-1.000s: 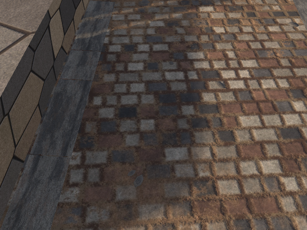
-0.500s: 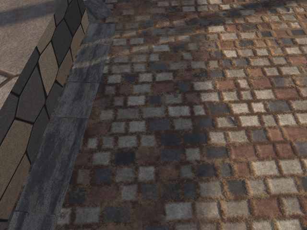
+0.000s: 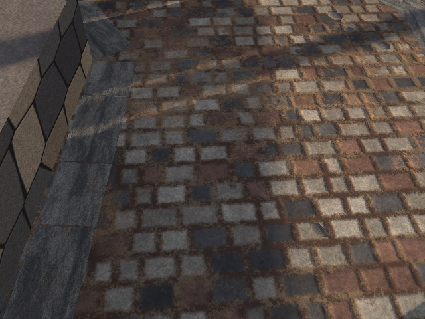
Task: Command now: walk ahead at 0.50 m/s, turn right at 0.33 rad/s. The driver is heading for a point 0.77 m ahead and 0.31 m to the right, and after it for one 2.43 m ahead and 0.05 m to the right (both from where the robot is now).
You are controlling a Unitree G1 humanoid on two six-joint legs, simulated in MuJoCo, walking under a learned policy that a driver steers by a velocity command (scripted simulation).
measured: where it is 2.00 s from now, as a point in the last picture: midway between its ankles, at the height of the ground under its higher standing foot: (316, 220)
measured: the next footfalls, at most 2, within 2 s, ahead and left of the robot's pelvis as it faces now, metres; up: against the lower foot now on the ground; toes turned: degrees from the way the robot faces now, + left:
right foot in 0.40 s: +0.36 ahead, -0.17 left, +0.00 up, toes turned -16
left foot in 0.88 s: +0.70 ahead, -0.08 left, +0.00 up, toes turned -33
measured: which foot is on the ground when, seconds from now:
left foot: down 0.00-0.38, up 0.40-0.86, down 0.88-1.00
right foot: up 0.00-0.38, down 0.40-0.88, up 0.90-1.00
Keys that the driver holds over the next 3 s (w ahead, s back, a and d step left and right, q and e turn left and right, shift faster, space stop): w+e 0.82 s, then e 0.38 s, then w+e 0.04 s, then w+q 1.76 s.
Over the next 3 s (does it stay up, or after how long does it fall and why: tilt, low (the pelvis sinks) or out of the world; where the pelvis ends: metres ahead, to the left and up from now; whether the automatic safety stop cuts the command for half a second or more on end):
stays up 1.39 -0.44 0.00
